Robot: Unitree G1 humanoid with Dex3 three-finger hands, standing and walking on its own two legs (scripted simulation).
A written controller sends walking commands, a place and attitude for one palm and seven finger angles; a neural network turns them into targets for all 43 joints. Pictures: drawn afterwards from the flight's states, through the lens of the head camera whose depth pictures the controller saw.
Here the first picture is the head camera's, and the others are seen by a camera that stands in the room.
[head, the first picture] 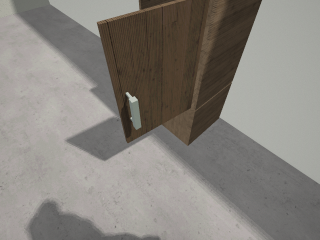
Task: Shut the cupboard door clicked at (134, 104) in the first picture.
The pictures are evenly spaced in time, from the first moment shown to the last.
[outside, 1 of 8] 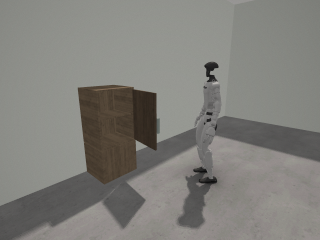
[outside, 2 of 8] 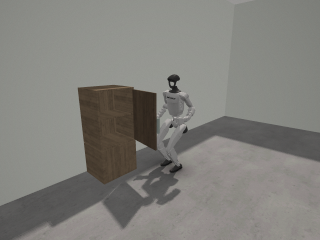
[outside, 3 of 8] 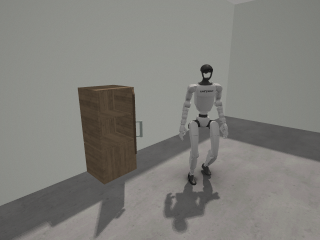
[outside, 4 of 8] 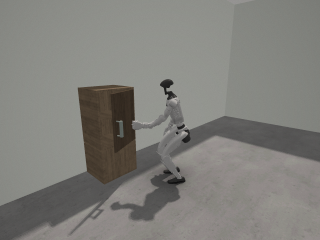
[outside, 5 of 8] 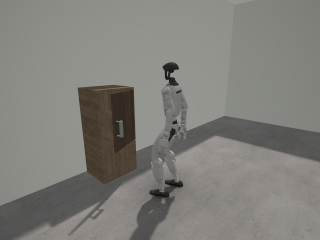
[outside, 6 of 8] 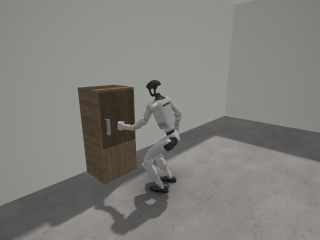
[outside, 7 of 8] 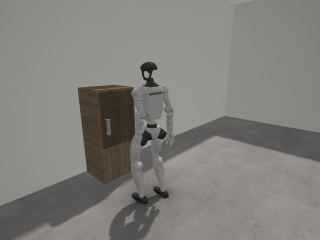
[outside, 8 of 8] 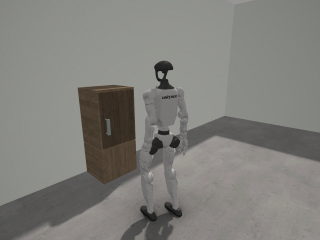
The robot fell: no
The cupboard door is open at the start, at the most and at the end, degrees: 82 82 0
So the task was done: yes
